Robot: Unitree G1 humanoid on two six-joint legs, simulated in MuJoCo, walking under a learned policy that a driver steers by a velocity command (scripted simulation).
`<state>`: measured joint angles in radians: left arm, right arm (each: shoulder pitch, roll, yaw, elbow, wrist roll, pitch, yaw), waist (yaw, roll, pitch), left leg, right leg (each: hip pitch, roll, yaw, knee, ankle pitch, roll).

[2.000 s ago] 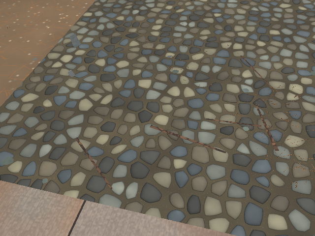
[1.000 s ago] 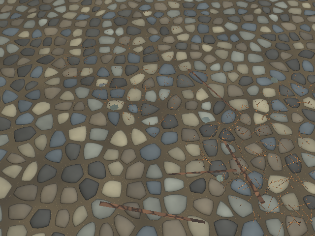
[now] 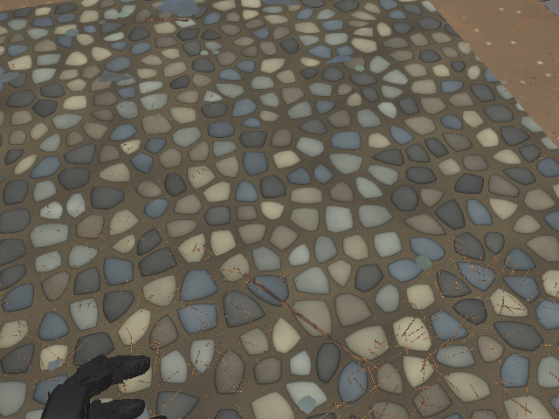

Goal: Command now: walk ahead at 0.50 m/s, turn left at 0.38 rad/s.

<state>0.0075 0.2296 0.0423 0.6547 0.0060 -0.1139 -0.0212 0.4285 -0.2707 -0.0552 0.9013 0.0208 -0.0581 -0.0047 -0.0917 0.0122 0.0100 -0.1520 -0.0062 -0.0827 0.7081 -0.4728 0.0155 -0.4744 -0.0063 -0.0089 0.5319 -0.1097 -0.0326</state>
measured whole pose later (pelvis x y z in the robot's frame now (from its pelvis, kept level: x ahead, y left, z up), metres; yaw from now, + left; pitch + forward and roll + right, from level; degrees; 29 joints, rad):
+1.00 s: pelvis +0.38 +0.09 +0.00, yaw +30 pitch +2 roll +0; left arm 0.15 0.26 0.04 0.74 0.03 -0.03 0.01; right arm 0.16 -0.28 -0.05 0.67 -0.01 0.01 -0.01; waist 0.00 0.03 0.00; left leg -0.33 -0.10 -0.13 0.61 -0.34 0.03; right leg -0.36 0.00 0.03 0.54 -0.23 0.01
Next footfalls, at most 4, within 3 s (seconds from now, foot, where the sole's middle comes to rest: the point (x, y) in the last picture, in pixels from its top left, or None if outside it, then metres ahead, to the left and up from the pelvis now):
0.46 left None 0.37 0.20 -0.76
0.94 right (272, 396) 0.51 0.01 -0.76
2.18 right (201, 286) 0.82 0.17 -0.76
2.70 left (123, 280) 0.86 0.39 -0.76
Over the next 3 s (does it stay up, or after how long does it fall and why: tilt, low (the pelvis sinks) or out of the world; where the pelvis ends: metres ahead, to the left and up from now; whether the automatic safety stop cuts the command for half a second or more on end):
stays up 0.78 0.26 0.01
